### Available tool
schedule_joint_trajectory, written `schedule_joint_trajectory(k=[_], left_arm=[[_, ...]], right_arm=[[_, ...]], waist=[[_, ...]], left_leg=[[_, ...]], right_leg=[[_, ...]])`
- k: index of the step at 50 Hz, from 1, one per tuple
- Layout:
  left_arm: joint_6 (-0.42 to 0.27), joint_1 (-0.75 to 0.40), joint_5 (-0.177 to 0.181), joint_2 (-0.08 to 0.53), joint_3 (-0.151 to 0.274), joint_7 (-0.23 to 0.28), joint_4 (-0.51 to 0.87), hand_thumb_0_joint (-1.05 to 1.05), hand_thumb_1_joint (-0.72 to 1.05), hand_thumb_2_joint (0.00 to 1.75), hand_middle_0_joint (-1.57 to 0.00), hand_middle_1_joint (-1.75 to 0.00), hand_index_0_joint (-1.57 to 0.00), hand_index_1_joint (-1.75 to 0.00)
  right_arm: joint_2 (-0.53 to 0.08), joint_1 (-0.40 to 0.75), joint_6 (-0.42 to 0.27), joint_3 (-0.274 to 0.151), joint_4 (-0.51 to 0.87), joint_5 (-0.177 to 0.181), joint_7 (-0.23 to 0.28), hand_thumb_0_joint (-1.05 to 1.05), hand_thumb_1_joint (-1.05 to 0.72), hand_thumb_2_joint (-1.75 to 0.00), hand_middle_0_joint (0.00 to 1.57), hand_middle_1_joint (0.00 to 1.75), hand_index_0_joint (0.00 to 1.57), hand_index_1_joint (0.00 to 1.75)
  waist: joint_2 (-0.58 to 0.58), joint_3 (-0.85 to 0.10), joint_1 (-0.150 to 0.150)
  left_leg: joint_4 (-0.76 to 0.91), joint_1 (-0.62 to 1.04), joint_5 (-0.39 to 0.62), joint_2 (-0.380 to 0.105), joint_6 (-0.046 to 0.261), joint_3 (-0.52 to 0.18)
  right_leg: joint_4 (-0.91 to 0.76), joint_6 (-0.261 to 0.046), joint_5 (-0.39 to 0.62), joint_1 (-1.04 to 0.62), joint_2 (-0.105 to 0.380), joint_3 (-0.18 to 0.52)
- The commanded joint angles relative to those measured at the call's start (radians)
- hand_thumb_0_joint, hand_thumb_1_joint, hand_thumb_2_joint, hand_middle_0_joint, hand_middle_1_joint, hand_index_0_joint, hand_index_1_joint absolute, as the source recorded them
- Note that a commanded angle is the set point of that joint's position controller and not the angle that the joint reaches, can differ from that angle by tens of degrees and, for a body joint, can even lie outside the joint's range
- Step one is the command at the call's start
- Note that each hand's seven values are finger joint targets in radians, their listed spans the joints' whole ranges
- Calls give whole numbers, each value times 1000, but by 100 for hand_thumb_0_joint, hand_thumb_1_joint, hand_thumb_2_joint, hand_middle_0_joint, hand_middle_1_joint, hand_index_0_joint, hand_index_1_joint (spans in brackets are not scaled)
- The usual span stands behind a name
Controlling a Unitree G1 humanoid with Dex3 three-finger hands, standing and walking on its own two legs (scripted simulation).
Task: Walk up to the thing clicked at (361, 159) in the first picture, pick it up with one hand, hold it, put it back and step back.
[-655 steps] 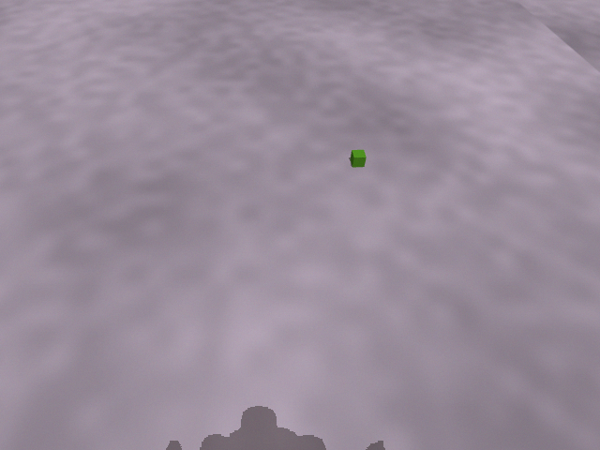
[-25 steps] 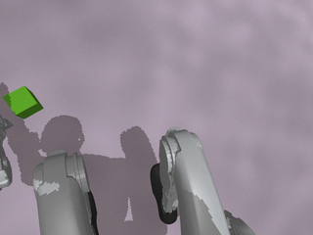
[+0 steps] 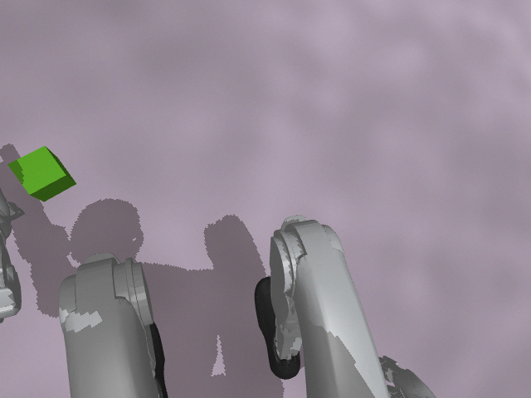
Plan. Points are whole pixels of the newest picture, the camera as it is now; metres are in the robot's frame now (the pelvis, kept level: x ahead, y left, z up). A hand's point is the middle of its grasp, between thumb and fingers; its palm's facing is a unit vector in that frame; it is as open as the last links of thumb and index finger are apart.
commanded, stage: rise first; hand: left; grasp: from above
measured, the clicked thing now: (44, 174) +0.49 +0.29 -0.29
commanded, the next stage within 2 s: approach in 0.20 s
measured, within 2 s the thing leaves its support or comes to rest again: neither
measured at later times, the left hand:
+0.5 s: hand (0, 179) +0.45 +0.31 -0.18, palm faces -0.37 -0.21 -0.90, open 12.9 cm
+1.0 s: hand (31, 164) +0.47 +0.27 -0.18, palm faces -0.45 -0.23 -0.86, open 13.6 cm
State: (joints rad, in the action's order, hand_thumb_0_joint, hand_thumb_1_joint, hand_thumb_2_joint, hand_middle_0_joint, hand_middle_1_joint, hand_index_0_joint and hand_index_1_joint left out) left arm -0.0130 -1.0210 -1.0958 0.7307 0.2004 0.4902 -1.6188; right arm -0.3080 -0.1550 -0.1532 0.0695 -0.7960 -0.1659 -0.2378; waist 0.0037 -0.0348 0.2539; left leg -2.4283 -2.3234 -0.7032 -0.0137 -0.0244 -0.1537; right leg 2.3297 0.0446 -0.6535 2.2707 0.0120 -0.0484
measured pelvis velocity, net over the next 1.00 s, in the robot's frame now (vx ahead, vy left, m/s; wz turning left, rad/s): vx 0.00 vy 0.00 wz -0.02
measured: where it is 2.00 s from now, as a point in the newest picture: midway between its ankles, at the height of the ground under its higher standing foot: (218, 366)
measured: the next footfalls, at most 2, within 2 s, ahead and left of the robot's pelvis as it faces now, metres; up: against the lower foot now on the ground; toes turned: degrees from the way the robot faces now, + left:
none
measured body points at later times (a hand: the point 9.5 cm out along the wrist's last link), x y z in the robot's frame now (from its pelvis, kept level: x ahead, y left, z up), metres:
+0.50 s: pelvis +0.00 +0.00 +0.00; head +0.25 +0.06 +0.37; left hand +0.47 +0.31 -0.13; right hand +0.04 -0.27 -0.11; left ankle +0.07 +0.13 -0.29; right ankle +0.11 -0.13 -0.29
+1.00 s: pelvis +0.00 +0.00 +0.00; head +0.26 +0.04 +0.37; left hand +0.50 +0.28 -0.13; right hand -0.02 -0.26 -0.09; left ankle +0.07 +0.13 -0.29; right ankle +0.11 -0.13 -0.29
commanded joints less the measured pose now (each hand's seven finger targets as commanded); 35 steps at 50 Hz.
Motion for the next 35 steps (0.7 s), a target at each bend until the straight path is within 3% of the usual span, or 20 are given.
schedule_joint_trajectory(k=[1, 5, 7, 10, 12, 14, 15, 16, 19, 21, 24, 26, 27, 29, 31, 32, 35], left_arm=[[-4, -300, -18, 243, -3, 57, 106, 0, -25, 75, -39, -69, -37, -71], [-7, -318, -19, 249, 3, 63, 97, 0, -25, 75, -40, -68, -37, -71], [-7, -298, -16, 266, 13, 67, 108, 0, -25, 75, -40, -67, -37, -70], [-3, -296, -16, 255, 9, 69, 132, 0, -25, 75, -41, -67, -38, -69], [1, -279, -6, 258, 15, 67, 139, 0, -24, 74, -40, -67, -38, -70], [3, -271, -4, 252, 17, 63, 111, 0, -26, 75, -39, -67, -36, -70], [3, -270, -5, 230, -3, 55, 90, 0, -33, 82, -39, -64, -33, -70], [-5, -282, -2, 246, 0, 53, 117, 0, -34, 82, -35, -70, -31, -74], [-7, -316, 3, 198, -22, 53, 143, 0, -35, 83, -33, -72, -29, -76], [-10, -380, 7, 166, -44, 60, 158, 0, -36, 84, -32, -74, -29, -78], [-2, -464, 2, 137, -69, 83, 151, 0, -38, 85, -30, -76, -27, -80], [11, -538, -7, 163, -67, 94, 137, 0, -39, 85, -30, -78, -27, -81], [18, -543, -10, 208, -41, 107, 160, 0, -40, 87, -28, -79, -25, -82], [49, -547, -27, 207, -48, 110, 90, 0, -43, 88, -27, -80, -24, -83], [78, -559, -25, 235, -28, 111, 69, 0, -45, 90, -25, -81, -22, -84], [91, -545, -23, 241, -28, 104, 61, 0, -45, 90, -25, -83, -21, -86], [130, -519, -16, 223, -43, 67, 0, 0, -46, 91, -23, -85, -20, -88]], right_arm=[[-244, -216, -11, -70, -5, 3, 10, 0, -89, -90, 20, 30, 20, 30], [-250, -215, -20, -69, -6, -6, 10, 0, -89, -90, 20, 30, 20, 30], [-249, -210, -22, -69, -10, -4, 9, 0, -89, -90, 20, 30, 20, 30], [-244, -221, -24, -70, -7, -6, 3, 0, -89, -90, 20, 30, 20, 30], [-244, -214, -24, -74, -9, -2, 2, 0, -89, -90, 20, 30, 20, 30], [-250, -214, -23, -77, -8, 0, 3, 0, -89, -90, 20, 30, 20, 30], [-245, -214, -24, -76, -11, -1, 2, 0, -89, -90, 20, 30, 20, 30], [-244, -211, -25, -75, -12, -1, 1, 0, -88, -89, 20, 30, 20, 30], [-243, -230, -31, -76, -14, -4, 0, 0, -88, -89, 20, 30, 20, 30], [-251, -244, -35, -77, -18, -7, -2, 0, -89, -89, 20, 30, 20, 30], [-249, -256, -39, -73, -30, -12, -4, 0, -88, -89, 20, 30, 20, 30], [-251, -262, -44, -66, -38, -23, -8, 0, -89, -89, 20, 30, 20, 30], [-259, -265, -41, -67, -39, -19, -8, 0, -89, -89, 20, 30, 20, 30], [-257, -259, -39, -59, -35, -20, -13, 0, -89, -90, 20, 30, 20, 30], [-265, -262, -33, -52, -24, -14, -15, 0, -89, -90, 20, 30, 20, 30], [-266, -255, -30, -48, -20, -12, -16, 0, -89, -89, 20, 30, 20, 30], [-272, -256, -23, -35, -6, -5, -16, 0, -89, -89, 20, 30, 20, 30]], waist=[[-290, -661, 15], [-299, -633, 21], [-317, -661, 3], [-296, -672, 11], [-314, -695, -3], [-290, -652, 3], [-274, -630, 15], [-291, -641, 7], [-289, -666, 23], [-308, -676, 57], [-337, -677, 83], [-344, -666, 101], [-373, -717, 77], [-386, -694, 91], [-382, -702, 87], [-386, -706, 79], [-346, -689, 94]], left_leg=[[246, 472, 185, 15, 47, 121], [249, 476, 161, 15, 45, 116], [252, 482, 163, 17, 44, 120], [238, 469, 179, 15, 49, 127], [247, 476, 184, 14, 46, 124], [250, 455, 164, 15, 48, 121], [245, 449, 155, 14, 48, 117], [247, 436, 150, 16, 49, 118], [240, 482, 181, 14, 46, 118], [236, 490, 183, 11, 45, 113], [239, 512, 183, 7, 38, 108], [230, 511, 172, 5, 39, 108], [238, 521, 190, 6, 37, 111], [243, 518, 193, 4, 36, 115], [247, 504, 203, 6, 39, 115], [254, 486, 205, 7, 41, 117], [253, 455, 213, 8, 47, 112]], right_leg=[[-214, -75, 192, -349, -37, -111], [-213, -77, 165, -314, -37, -116], [-213, -79, 163, -326, -38, -114], [-219, -74, 186, -363, -39, -109], [-210, -76, 186, -354, -38, -110], [-215, -75, 166, -331, -36, -112], [-212, -76, 157, -319, -38, -115], [-211, -77, 152, -328, -40, -112], [-216, -75, 186, -342, -38, -114], [-215, -75, 197, -332, -40, -119], [-215, -79, 199, -308, -41, -125], [-216, -78, 196, -296, -42, -126], [-220, -78, 211, -328, -44, -119], [-214, -80, 214, -315, -42, -118], [-216, -79, 223, -327, -41, -116], [-219, -78, 222, -336, -43, -113], [-221, -76, 229, -363, -48, -114]])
